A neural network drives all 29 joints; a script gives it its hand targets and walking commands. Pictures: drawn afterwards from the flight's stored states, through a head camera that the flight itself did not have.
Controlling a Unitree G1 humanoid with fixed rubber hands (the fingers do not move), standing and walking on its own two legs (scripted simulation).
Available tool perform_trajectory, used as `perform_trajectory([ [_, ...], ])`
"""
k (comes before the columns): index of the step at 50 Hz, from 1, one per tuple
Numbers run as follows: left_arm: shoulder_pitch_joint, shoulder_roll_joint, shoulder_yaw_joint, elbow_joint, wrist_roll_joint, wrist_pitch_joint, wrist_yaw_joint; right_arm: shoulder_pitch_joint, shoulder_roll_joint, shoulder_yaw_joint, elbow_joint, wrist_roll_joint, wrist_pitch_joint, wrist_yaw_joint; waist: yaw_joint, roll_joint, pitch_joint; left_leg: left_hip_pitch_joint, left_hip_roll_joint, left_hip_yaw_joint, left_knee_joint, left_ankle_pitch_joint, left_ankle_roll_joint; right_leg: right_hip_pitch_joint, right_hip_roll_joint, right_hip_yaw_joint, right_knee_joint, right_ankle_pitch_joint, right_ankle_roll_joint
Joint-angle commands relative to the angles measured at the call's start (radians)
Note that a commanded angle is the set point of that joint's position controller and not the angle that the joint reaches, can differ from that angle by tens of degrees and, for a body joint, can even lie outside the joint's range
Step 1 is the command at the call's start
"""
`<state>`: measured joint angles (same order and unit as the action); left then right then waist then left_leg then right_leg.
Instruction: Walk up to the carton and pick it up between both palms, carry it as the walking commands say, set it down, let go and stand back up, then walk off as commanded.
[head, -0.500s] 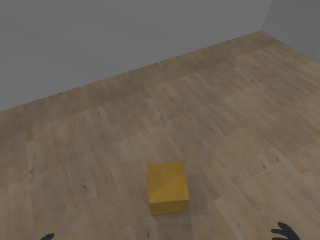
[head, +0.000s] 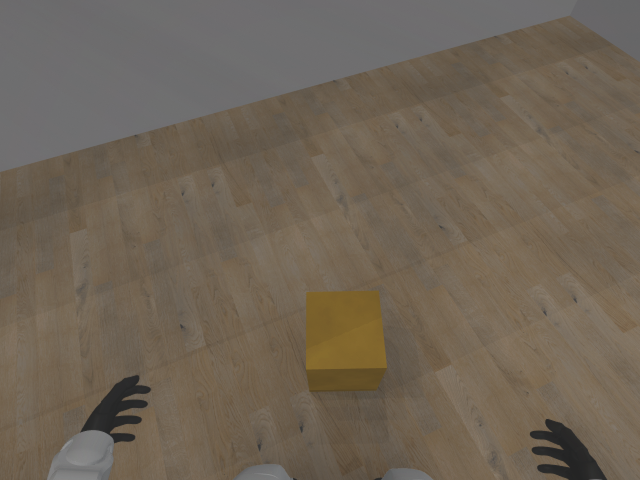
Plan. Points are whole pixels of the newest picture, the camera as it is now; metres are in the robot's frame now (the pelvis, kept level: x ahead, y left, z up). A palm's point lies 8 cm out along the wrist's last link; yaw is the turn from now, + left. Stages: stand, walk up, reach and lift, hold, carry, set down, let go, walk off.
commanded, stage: reach and lift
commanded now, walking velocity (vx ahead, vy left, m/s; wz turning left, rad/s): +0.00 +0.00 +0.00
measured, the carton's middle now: (342, 343) +0.48 -0.02 -0.64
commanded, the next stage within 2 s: none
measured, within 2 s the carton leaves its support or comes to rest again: neither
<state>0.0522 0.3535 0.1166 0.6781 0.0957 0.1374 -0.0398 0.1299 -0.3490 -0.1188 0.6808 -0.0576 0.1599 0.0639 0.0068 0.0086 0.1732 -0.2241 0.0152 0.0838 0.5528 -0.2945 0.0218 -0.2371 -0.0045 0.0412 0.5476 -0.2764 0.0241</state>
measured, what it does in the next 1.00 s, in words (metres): lowers itself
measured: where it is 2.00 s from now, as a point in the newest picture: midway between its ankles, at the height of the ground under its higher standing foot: outside the picture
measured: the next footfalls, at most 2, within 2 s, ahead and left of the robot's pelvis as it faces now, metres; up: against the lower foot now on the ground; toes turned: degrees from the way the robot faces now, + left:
none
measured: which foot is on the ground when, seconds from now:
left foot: down 0.00-1.00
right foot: down 0.00-1.00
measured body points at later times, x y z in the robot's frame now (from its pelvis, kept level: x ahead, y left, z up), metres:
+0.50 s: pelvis -0.03 -0.01 -0.04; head +0.11 +0.00 +0.38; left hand +0.28 +0.27 -0.13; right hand +0.25 -0.26 -0.14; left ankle +0.00 +0.10 -0.73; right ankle +0.01 -0.13 -0.73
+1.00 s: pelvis -0.07 -0.02 -0.08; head +0.20 +0.00 +0.29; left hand +0.40 +0.21 -0.18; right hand +0.39 -0.22 -0.18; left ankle +0.00 +0.10 -0.73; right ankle +0.01 -0.13 -0.73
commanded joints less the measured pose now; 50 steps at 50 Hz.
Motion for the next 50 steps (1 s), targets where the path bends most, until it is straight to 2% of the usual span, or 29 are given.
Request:
perform_trajectory([
  [1, -0.006, 0.167, 0.090, -0.126, 0.019, 0.083, -0.015, -0.086, -0.181, -0.126, -0.200, -0.035, 0.045, -0.012, 0.001, -0.035, -0.164, 0.055, -0.048, -0.009, -0.083, 0.074, -0.060, 0.002, 0.058, -0.098, -0.073, 0.068, -0.007],
  [5, -0.032, 0.100, 0.073, -0.177, 0.023, 0.094, -0.008, -0.023, -0.119, -0.120, -0.140, -0.043, 0.065, -0.019, -0.039, -0.016, -0.222, 0.080, -0.051, -0.053, -0.018, 0.194, -0.062, -0.035, 0.048, -0.070, -0.030, 0.184, -0.007],
  [8, -0.126, 0.093, 0.069, -0.216, 0.012, 0.072, -0.010, -0.099, -0.079, -0.093, -0.157, -0.014, 0.056, -0.019, -0.058, -0.017, -0.266, 0.021, -0.037, -0.079, 0.059, 0.238, -0.049, -0.107, 0.050, -0.055, 0.039, 0.234, 0.007],
  [9, -0.174, 0.104, 0.064, -0.221, 0.010, 0.075, -0.007, -0.124, -0.069, -0.082, -0.144, 0.007, 0.057, -0.024, -0.063, 0.019, -0.271, -0.015, -0.039, -0.086, 0.085, 0.245, -0.051, -0.128, 0.051, -0.046, 0.062, 0.248, 0.007],
  [10, -0.186, 0.098, 0.049, -0.209, -0.016, 0.075, -0.010, -0.154, -0.090, -0.093, -0.154, 0.011, 0.056, -0.030, -0.073, 0.018, -0.301, -0.036, -0.042, -0.090, 0.111, 0.267, -0.056, -0.136, 0.056, -0.046, 0.086, 0.261, 0.007],
  [13, -0.240, 0.134, 0.055, -0.189, -0.016, 0.076, -0.012, -0.208, -0.068, -0.082, -0.166, 0.034, 0.052, -0.052, -0.068, 0.014, -0.372, -0.120, -0.054, -0.096, 0.175, 0.282, -0.054, -0.164, 0.046, -0.042, 0.135, 0.303, 0.025],
  [15, -0.283, 0.130, 0.053, -0.176, -0.015, 0.075, -0.008, -0.242, -0.053, -0.084, -0.170, 0.047, 0.051, -0.067, -0.064, 0.046, -0.452, -0.145, -0.053, -0.109, 0.221, 0.345, -0.057, -0.203, 0.043, -0.037, 0.175, 0.360, 0.025],
  [16, -0.327, 0.126, 0.054, -0.181, -0.024, 0.072, -0.002, -0.269, -0.050, -0.089, -0.176, 0.050, 0.047, -0.072, -0.067, 0.019, -0.473, -0.173, -0.050, -0.117, 0.238, 0.372, -0.051, -0.232, 0.046, -0.037, 0.191, 0.391, 0.031],
  [18, -0.362, 0.138, 0.059, -0.154, -0.023, 0.077, 0.000, -0.317, -0.048, -0.075, -0.179, 0.063, 0.053, -0.078, -0.047, 0.058, -0.523, -0.202, -0.052, -0.120, 0.266, 0.368, -0.055, -0.268, 0.038, -0.032, 0.223, 0.385, 0.024],
  [19, -0.408, 0.139, 0.056, -0.139, -0.029, 0.080, 0.002, -0.360, -0.047, -0.069, -0.178, 0.068, 0.057, -0.085, -0.055, 0.034, -0.516, -0.246, -0.050, -0.120, 0.272, 0.355, -0.050, -0.273, 0.037, -0.027, 0.228, 0.396, 0.027],
  [22, -0.458, 0.125, 0.061, -0.075, -0.032, 0.107, 0.001, -0.427, -0.051, -0.070, -0.162, 0.071, 0.084, -0.097, -0.057, 0.032, -0.516, -0.302, -0.054, -0.115, 0.264, 0.285, -0.046, -0.318, 0.032, -0.029, 0.236, 0.322, 0.024],
  [23, -0.486, 0.121, 0.054, -0.084, -0.045, 0.109, 0.004, -0.467, -0.042, -0.064, -0.154, 0.084, 0.083, -0.090, -0.046, 0.025, -0.518, -0.267, -0.046, -0.128, 0.265, 0.235, -0.037, -0.387, 0.029, -0.033, 0.236, 0.219, 0.019],
  [25, -0.572, 0.104, 0.054, -0.052, -0.059, 0.128, -0.002, -0.574, -0.075, -0.084, -0.147, 0.083, 0.105, -0.093, -0.054, 0.007, -0.499, -0.351, -0.045, -0.112, 0.254, 0.143, -0.037, -0.431, 0.031, -0.044, 0.236, 0.141, 0.021],
  [26, -0.583, 0.114, 0.072, -0.046, -0.060, 0.131, -0.002, -0.596, -0.060, -0.080, -0.161, 0.089, 0.109, -0.094, -0.035, 0.013, -0.535, -0.344, -0.050, -0.112, 0.261, 0.164, -0.036, -0.420, 0.031, -0.042, 0.245, 0.148, 0.022],
  [27, -0.615, 0.098, 0.066, -0.046, -0.072, 0.134, 0.005, -0.634, -0.068, -0.090, -0.155, 0.091, 0.111, -0.091, -0.039, 0.027, -0.568, -0.363, -0.049, -0.117, 0.265, 0.193, -0.037, -0.442, 0.036, -0.054, 0.268, 0.168, 0.021],
  [28, -0.663, 0.089, 0.070, -0.044, -0.079, 0.134, 0.008, -0.682, -0.089, -0.102, -0.146, 0.088, 0.109, -0.094, -0.047, -0.002, -0.576, -0.391, -0.046, -0.120, 0.274, 0.191, -0.038, -0.468, 0.039, -0.054, 0.269, 0.154, 0.019],
  [29, -0.681, 0.083, 0.068, -0.021, -0.087, 0.138, 0.012, -0.695, -0.069, -0.090, -0.121, 0.093, 0.110, -0.090, -0.029, -0.013, -0.599, -0.375, -0.044, -0.123, 0.269, 0.191, -0.029, -0.479, 0.038, -0.066, 0.280, 0.141, 0.019],
  [30, -0.700, 0.078, 0.075, -0.029, -0.085, 0.141, 0.017, -0.727, -0.098, -0.104, -0.133, 0.085, 0.110, -0.088, -0.033, -0.015, -0.632, -0.380, -0.043, -0.125, 0.272, 0.183, -0.035, -0.489, 0.040, -0.067, 0.281, 0.125, 0.016],
  [31, -0.737, 0.087, 0.079, -0.035, -0.092, 0.145, 0.021, -0.765, -0.103, -0.115, -0.129, 0.078, 0.112, -0.088, -0.043, -0.054, -0.652, -0.399, -0.040, -0.124, 0.271, 0.149, -0.034, -0.496, 0.044, -0.071, 0.281, 0.097, 0.019],
  [32, -0.791, 0.093, 0.082, -0.037, -0.092, 0.148, 0.026, -0.807, -0.096, -0.110, -0.108, 0.085, 0.114, -0.085, -0.036, -0.018, -0.670, -0.404, -0.041, -0.123, 0.269, 0.124, -0.035, -0.516, 0.037, -0.073, 0.288, 0.066, 0.016],
  [34, -0.901, 0.104, 0.084, -0.063, -0.092, 0.157, 0.034, -0.874, -0.103, -0.122, -0.099, 0.086, 0.120, -0.083, -0.053, -0.006, -0.696, -0.413, -0.039, -0.124, 0.269, 0.083, -0.038, -0.574, 0.038, -0.078, 0.284, 0.023, 0.016],
  [36, -0.973, 0.101, 0.084, -0.045, -0.107, 0.169, 0.041, -0.988, -0.091, -0.119, -0.075, 0.100, 0.127, -0.082, -0.038, -0.014, -0.701, -0.425, -0.038, -0.113, 0.267, 0.017, -0.041, -0.591, 0.034, -0.078, 0.280, -0.039, 0.013],
  [38, -1.063, 0.085, 0.068, -0.043, -0.111, 0.176, 0.044, -1.029, -0.094, -0.128, -0.008, 0.101, 0.135, -0.081, -0.058, 0.048, -0.720, -0.450, -0.040, -0.109, 0.266, -0.011, -0.051, -0.627, 0.032, -0.083, 0.281, -0.059, 0.008],
  [39, -1.101, 0.103, 0.080, -0.036, -0.108, 0.175, 0.050, -1.077, -0.095, -0.143, -0.025, 0.090, 0.132, -0.084, -0.059, 0.016, -0.743, -0.437, -0.038, -0.108, 0.276, -0.005, -0.053, -0.631, 0.038, -0.081, 0.285, -0.046, 0.008],
  [42, -1.199, 0.097, 0.078, -0.014, -0.095, 0.170, 0.056, -1.136, -0.071, -0.156, 0.028, 0.094, 0.124, -0.097, -0.062, 0.058, -0.835, -0.453, -0.051, -0.092, 0.302, 0.033, -0.060, -0.642, 0.039, -0.078, 0.295, -0.002, 0.004],
  [43, -1.219, 0.078, 0.071, 0.014, -0.102, 0.165, 0.062, -1.166, -0.068, -0.159, 0.053, 0.093, 0.118, -0.099, -0.070, 0.044, -0.855, -0.456, -0.050, -0.095, 0.313, 0.042, -0.058, -0.667, 0.042, -0.081, 0.304, 0.000, 0.001],
  [44, -1.225, 0.083, 0.085, 0.046, -0.092, 0.159, 0.062, -1.187, -0.065, -0.163, 0.055, 0.096, 0.112, -0.104, -0.054, 0.059, -0.869, -0.469, -0.055, -0.088, 0.311, 0.059, -0.057, -0.653, 0.040, -0.077, 0.303, 0.020, 0.002],
  [47, -1.268, 0.075, 0.105, 0.073, -0.090, 0.131, 0.064, -1.228, -0.071, -0.197, 0.070, 0.069, 0.081, -0.118, -0.072, 0.036, -0.924, -0.524, -0.070, -0.084, 0.332, 0.120, -0.058, -0.651, 0.050, -0.078, 0.319, 0.096, 0.011],
  [50, -1.293, 0.044, 0.134, 0.103, -0.063, 0.088, 0.066, -1.259, -0.019, -0.204, 0.077, 0.058, 0.041, -0.127, -0.049, 0.037, -0.971, -0.583, -0.086, -0.080, 0.363, 0.232, -0.056, -0.668, 0.060, -0.067, 0.343, 0.211, 0.017],
])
